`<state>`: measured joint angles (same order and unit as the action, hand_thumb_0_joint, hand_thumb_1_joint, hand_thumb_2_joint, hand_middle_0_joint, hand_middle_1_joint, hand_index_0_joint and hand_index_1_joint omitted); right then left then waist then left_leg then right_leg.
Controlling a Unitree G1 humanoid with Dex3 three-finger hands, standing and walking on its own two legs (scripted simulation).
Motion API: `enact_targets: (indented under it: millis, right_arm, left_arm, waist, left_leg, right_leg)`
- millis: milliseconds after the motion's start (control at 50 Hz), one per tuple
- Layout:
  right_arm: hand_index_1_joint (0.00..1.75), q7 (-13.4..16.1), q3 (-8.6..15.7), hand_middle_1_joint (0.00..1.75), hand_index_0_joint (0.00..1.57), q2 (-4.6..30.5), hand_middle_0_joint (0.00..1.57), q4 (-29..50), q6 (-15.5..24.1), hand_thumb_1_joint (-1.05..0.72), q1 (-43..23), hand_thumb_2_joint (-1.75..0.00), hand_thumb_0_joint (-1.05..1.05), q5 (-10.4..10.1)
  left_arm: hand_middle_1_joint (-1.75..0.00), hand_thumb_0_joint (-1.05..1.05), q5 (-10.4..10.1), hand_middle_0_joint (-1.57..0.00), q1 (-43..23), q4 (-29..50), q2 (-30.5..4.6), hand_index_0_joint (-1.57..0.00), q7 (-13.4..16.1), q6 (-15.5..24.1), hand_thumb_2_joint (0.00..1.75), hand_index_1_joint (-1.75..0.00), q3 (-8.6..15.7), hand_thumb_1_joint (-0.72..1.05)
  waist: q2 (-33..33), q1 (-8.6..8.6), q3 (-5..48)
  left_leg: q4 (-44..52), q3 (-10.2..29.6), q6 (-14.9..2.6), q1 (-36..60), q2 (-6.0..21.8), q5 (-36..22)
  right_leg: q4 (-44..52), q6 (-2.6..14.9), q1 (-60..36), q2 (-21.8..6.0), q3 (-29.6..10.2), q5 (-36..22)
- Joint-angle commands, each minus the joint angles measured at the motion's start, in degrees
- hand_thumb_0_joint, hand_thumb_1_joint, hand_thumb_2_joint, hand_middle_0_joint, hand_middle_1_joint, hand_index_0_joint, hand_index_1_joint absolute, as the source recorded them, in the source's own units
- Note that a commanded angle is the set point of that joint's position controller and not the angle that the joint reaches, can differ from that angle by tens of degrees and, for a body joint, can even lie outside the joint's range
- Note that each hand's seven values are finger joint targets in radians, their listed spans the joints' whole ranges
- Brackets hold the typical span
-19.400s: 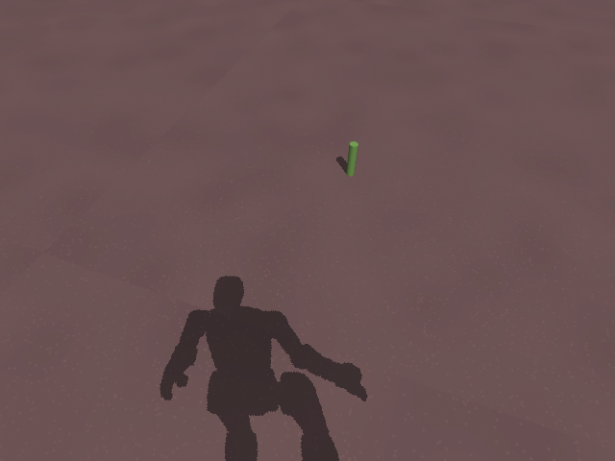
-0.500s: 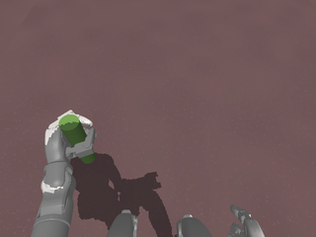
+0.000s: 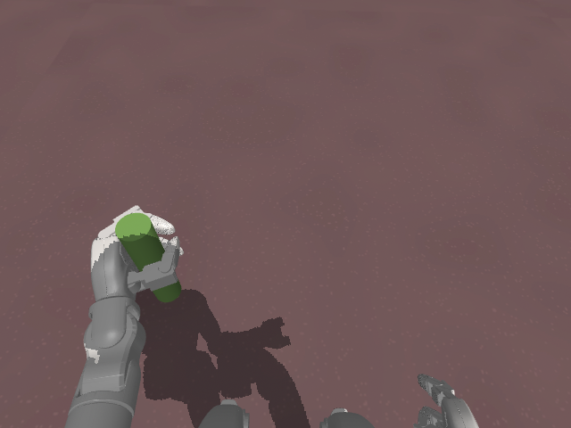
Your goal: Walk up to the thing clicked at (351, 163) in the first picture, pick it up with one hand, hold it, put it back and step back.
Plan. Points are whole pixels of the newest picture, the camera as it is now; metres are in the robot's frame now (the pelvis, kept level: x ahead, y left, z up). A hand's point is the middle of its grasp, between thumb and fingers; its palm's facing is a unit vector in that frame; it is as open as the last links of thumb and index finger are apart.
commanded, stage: hold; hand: left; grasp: from the side
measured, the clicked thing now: (153, 263) +0.33 +0.19 +0.02
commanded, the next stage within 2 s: none
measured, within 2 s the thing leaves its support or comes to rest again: neither
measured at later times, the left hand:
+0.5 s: hand (158, 249) +0.33 +0.18 +0.06, palm faces +0.22 -0.97 -0.02, open 5.2 cm
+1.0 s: hand (161, 252) +0.32 +0.17 +0.07, palm faces +0.21 -0.98 -0.01, open 5.2 cm
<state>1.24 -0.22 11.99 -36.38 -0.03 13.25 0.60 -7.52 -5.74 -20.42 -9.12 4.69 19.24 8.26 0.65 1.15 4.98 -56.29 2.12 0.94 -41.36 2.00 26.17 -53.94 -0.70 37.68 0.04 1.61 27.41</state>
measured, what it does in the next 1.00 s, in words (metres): stands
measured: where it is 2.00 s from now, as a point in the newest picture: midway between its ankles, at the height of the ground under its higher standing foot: outside the picture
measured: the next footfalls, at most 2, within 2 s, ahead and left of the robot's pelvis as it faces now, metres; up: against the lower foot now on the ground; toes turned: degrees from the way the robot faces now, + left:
none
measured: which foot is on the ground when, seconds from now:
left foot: down 0.00-1.00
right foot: down 0.00-1.00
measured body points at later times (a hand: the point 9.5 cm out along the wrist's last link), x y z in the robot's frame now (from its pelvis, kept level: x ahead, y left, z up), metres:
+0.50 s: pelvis +0.00 +0.00 +0.01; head +0.05 +0.01 +0.46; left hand +0.31 +0.23 +0.06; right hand +0.14 -0.24 -0.09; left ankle +0.02 +0.13 -0.68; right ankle -0.01 -0.13 -0.68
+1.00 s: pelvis +0.00 +0.00 +0.02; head +0.04 +0.01 +0.47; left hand +0.31 +0.22 +0.07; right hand +0.13 -0.24 -0.09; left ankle +0.02 +0.13 -0.68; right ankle -0.01 -0.13 -0.68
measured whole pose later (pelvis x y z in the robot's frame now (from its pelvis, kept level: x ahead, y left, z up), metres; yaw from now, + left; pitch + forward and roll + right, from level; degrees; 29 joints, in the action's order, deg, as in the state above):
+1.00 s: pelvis +0.00 +0.00 +0.02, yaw +0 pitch +7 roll -1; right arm 0.9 0.0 11.9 -36.6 0.1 12.8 0.5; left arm -6.4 -4.8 -19.8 -8.0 5.9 18.0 6.7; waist 0.6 1.0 2.7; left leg -49.5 1.3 0.7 -33.2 1.7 23.2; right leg -47.5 -0.9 29.8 -0.2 1.0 24.4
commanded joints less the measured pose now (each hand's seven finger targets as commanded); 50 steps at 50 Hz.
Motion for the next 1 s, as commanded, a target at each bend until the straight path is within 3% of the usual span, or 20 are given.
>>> enact_targets:
  millis: [0,20,60,200,220,240,300,340,360,400,540,640,680,780,820,840,860,880,900,980]
  right_arm:
    - [0.30,0.70,2.93,0.30,0.20,7.45,0.20,6.89,1.92,-0.89,-0.73,-0.90,0.00,-0.14]
    - [0.30,0.71,2.93,0.30,0.20,7.50,0.20,6.89,1.82,-0.89,-0.64,-0.90,0.00,-0.14]
    - [0.30,0.52,2.69,0.30,0.20,7.15,0.20,7.19,1.92,-0.90,-1.16,-0.90,0.00,-0.13]
    - [0.30,0.46,2.95,0.30,0.20,7.34,0.20,6.96,1.60,-0.90,-1.00,-0.90,0.00,-0.03]
    - [0.30,0.47,2.86,0.30,0.20,7.35,0.20,7.46,1.51,-0.90,-1.60,-0.90,0.00,-0.05]
    - [0.30,0.42,2.96,0.30,0.20,7.43,0.20,7.36,1.63,-0.90,-1.75,-0.90,0.00,-0.11]
    - [0.30,0.62,2.88,0.30,0.20,7.31,0.20,7.25,1.61,-0.90,-1.90,-0.90,0.00,-0.16]
    - [0.30,0.71,2.85,0.30,0.20,7.23,0.20,7.39,1.62,-0.90,-2.27,-0.90,0.00,-0.18]
    - [0.30,0.63,2.87,0.30,0.20,7.31,0.20,7.23,1.68,-0.90,-2.03,-0.90,0.00,-0.22]
    - [0.30,0.65,2.91,0.30,0.20,7.44,0.20,7.49,1.74,-0.90,-2.57,-0.90,0.00,-0.33]
    - [0.30,0.59,2.78,0.30,0.20,7.30,0.20,7.16,2.00,-0.90,-2.28,-0.90,0.00,-0.40]
    - [0.30,0.47,2.79,0.30,0.20,7.27,0.20,7.30,2.09,-0.90,-2.03,-0.90,0.00,-0.37]
    - [0.30,0.41,3.05,0.30,0.20,7.59,0.20,7.07,2.03,-0.90,-2.05,-0.90,0.00,-0.44]
    - [0.30,0.40,2.92,0.30,0.20,7.27,0.20,7.35,2.15,-0.90,-2.23,-0.90,0.00,-0.36]
    - [0.30,0.36,2.90,0.30,0.20,7.29,0.20,7.16,2.39,-0.90,-2.73,-0.90,0.00,-0.49]
    - [0.30,0.45,3.00,0.30,0.20,7.38,0.20,6.96,2.40,-0.90,-2.85,-0.90,0.00,-0.45]
    - [0.30,0.46,2.92,0.30,0.20,7.22,0.20,7.07,2.33,-0.90,-2.92,-0.90,0.00,-0.37]
    - [0.30,0.41,2.81,0.30,0.20,6.98,0.20,7.17,2.41,-0.90,-2.84,-0.90,0.00,-0.18]
    - [0.30,0.30,2.82,0.30,0.20,6.91,0.20,7.25,2.51,-0.90,-2.79,-0.90,0.00,-0.18]
    - [0.30,0.36,2.88,0.30,0.20,7.38,0.20,7.75,2.48,-0.90,-3.32,-0.90,0.00,-0.28]
  left_arm:
    - [-1.27,0.00,-0.18,-1.23,-14.65,13.65,-7.47,-1.23,0.47,4.86,1.22,-1.28,2.95,0.55]
    - [-1.26,0.00,0.02,-1.22,-15.91,16.18,-8.57,-1.23,0.64,5.15,1.20,-1.26,3.26,0.54]
    - [-1.30,0.00,-0.47,-1.26,-12.37,11.26,-4.53,-1.28,0.24,4.62,1.16,-1.29,0.90,0.53]
    - [-1.31,0.00,0.51,-1.28,-15.26,15.02,-7.55,-1.29,1.14,5.14,1.18,-1.31,2.68,0.55]
    - [-1.33,0.00,0.39,-1.29,-13.25,11.84,-5.33,-1.30,0.98,4.73,1.19,-1.33,1.41,0.54]
    - [-1.32,0.00,0.42,-1.29,-15.29,15.77,-6.78,-1.30,1.16,5.16,1.19,-1.31,1.92,0.56]
    - [-1.31,0.00,0.32,-1.28,-12.91,12.61,-5.54,-1.29,1.06,4.49,1.18,-1.31,1.27,0.57]
    - [-1.31,0.00,0.21,-1.28,-15.45,15.43,-6.66,-1.29,1.19,4.72,1.18,-1.31,1.87,0.55]
    - [-1.32,0.00,0.22,-1.28,-11.82,11.77,-4.90,-1.29,1.04,4.05,1.19,-1.32,0.98,0.56]
    - [-1.32,0.00,0.26,-1.29,-14.62,14.79,-6.52,-1.30,1.02,4.14,1.18,-1.32,1.63,0.57]
    - [-1.33,0.00,0.45,-1.29,-15.01,16.19,-6.38,-1.30,1.44,3.85,1.21,-1.32,1.23,0.61]
    - [-1.35,0.00,0.21,-1.30,-13.13,13.47,-4.13,-1.31,1.05,2.84,1.22,-1.35,-0.49,0.57]
    - [-1.35,0.00,0.38,-1.30,-14.40,14.56,-5.91,-1.31,1.33,3.13,1.22,-1.35,0.98,0.60]
    - [-1.34,0.00,0.52,-1.30,-15.20,15.51,-5.27,-1.31,1.34,3.24,1.22,-1.34,0.21,0.60]
    - [-1.35,0.00,0.30,-1.30,-13.63,13.67,-4.12,-1.31,1.19,3.01,1.22,-1.34,-0.31,0.61]
    - [-1.33,0.00,0.49,-1.28,-14.97,13.94,-6.42,-1.29,1.39,3.27,1.21,-1.33,1.74,0.59]
    - [-1.32,0.00,0.51,-1.28,-14.60,14.31,-6.55,-1.30,1.42,3.46,1.20,-1.32,1.92,0.61]
    - [-1.32,0.00,0.58,-1.28,-12.47,12.01,-4.03,-1.29,1.16,3.23,1.20,-1.32,0.03,0.62]
    - [-1.32,0.00,0.59,-1.27,-15.20,16.00,-4.64,-1.29,1.31,3.73,1.20,-1.32,-0.22,0.61]
    - [-1.33,0.00,0.57,-1.29,-13.84,14.93,-5.28,-1.30,1.29,3.80,1.22,-1.33,0.74,0.64]
  waist:
    - [1.13,-0.17,16.99]
    - [1.53,-0.23,17.21]
    - [-0.54,0.64,14.90]
    - [1.65,-0.45,17.14]
    - [0.40,0.32,15.53]
    - [1.24,-0.07,15.55]
    - [-0.70,0.40,14.06]
    - [0.40,0.43,13.90]
    - [-0.17,0.44,13.91]
    - [0.82,0.28,13.40]
    - [1.92,-0.10,13.40]
    - [0.85,0.21,13.59]
    - [1.56,-0.23,12.96]
    - [0.97,0.25,13.57]
    - [-0.72,0.35,10.39]
    - [0.06,-0.13,11.38]
    - [0.53,-0.23,11.61]
    - [-1.13,0.39,12.29]
    - [0.16,0.27,12.87]
    - [-0.19,-0.04,13.35]
  left_leg:
    - [7.73,-0.75,-1.11,12.70,-1.29,-17.71]
    - [8.08,-0.85,-1.07,13.09,-1.33,-17.46]
    - [8.28,-0.93,-1.22,12.30,-1.34,-17.12]
    - [9.18,-1.16,-1.05,15.16,-1.37,-19.26]
    - [9.53,-1.09,-1.02,14.73,-1.47,-18.41]
    - [10.08,-1.00,-0.87,14.79,-1.39,-17.85]
    - [10.57,-1.22,-1.11,13.88,-1.55,-15.96]
    - [10.71,-1.54,-1.12,14.00,-1.77,-15.34]
    - [10.97,-1.32,-1.09,14.62,-1.63,-15.90]
    - [11.29,-1.42,-1.00,14.69,-1.71,-15.57]
    - [12.85,-0.97,-0.55,17.32,-1.32,-16.87]
    - [12.65,-0.87,-0.74,17.72,-1.22,-19.78]
    - [13.14,-0.82,-0.57,17.94,-1.11,-19.55]
    - [13.40,-1.25,-0.77,18.22,-1.40,-18.08]
    - [13.76,-1.16,-0.83,16.41,-1.35,-16.01]
    - [13.51,-1.43,-0.95,16.38,-1.54,-15.45]
    - [13.51,-1.48,-0.90,16.74,-1.60,-15.65]
    - [13.27,-1.37,-1.04,16.70,-1.50,-16.14]
    - [13.18,-1.46,-0.90,16.75,-1.55,-16.13]
    - [13.59,-1.36,-0.97,17.08,-1.56,-15.91]
  right_leg:
    - [7.46,1.09,-7.89,0.82,0.29,-20.44]
    - [7.76,1.07,-8.41,0.82,0.21,-20.40]
    - [8.21,0.86,-8.22,0.98,0.32,-20.60]
    - [8.92,0.92,-10.36,0.84,0.04,-22.01]
    - [9.11,0.84,-10.25,0.91,0.16,-21.39]
    - [9.21,0.94,-10.41,1.01,0.27,-20.87]
    - [10.25,0.67,-10.65,0.93,0.11,-19.77]
    - [10.81,0.54,-10.82,0.74,-0.18,-19.61]
    - [10.77,0.67,-11.03,0.89,0.07,-19.69]
    - [11.15,0.69,-10.76,0.87,0.02,-19.46]
    - [11.20,1.11,-11.43,1.20,0.58,-19.36]
    - [11.59,1.02,-12.75,1.20,0.57,-21.65]
    - [11.49,1.14,-12.25,1.21,0.74,-21.02]
    - [12.47,0.86,-13.00,1.01,0.35,-20.79]
    - [12.49,0.88,-11.97,1.06,0.59,-19.04]
    - [12.97,0.79,-12.00,0.81,0.24,-18.65]
    - [12.91,0.76,-12.38,0.78,0.20,-18.84]
    - [12.67,0.70,-12.43,0.93,0.27,-19.46]
    - [12.48,0.75,-12.63,0.85,0.20,-19.59]
    - [12.79,0.76,-13.58,0.90,0.21,-19.22]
